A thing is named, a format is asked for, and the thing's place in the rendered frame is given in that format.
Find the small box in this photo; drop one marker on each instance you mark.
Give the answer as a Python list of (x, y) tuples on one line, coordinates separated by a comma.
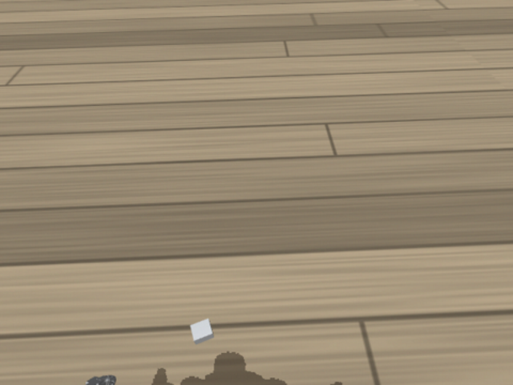
[(201, 331)]

